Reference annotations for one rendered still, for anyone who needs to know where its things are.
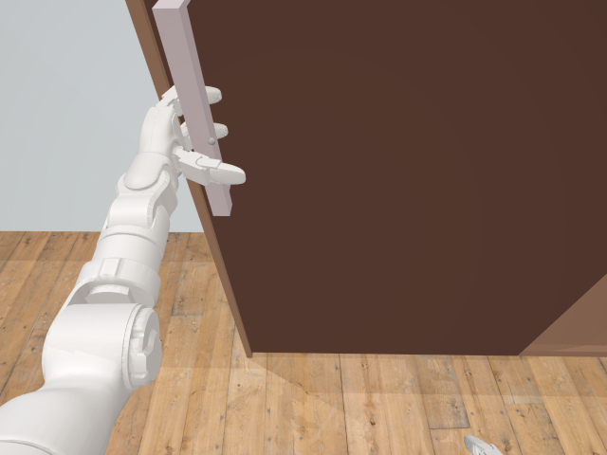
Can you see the robot right hand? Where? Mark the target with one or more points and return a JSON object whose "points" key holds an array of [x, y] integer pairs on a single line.
{"points": [[478, 447]]}

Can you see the wardrobe door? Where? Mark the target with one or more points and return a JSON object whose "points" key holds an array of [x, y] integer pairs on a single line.
{"points": [[584, 323], [423, 177]]}

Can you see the robot left forearm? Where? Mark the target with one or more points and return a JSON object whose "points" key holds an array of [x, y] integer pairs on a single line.
{"points": [[126, 262]]}

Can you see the handle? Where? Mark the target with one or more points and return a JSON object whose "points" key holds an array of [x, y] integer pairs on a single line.
{"points": [[175, 31]]}

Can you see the robot left hand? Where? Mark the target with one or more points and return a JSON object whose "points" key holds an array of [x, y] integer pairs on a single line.
{"points": [[162, 134]]}

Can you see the left robot upper arm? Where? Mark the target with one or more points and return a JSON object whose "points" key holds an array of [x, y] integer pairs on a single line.
{"points": [[96, 356]]}

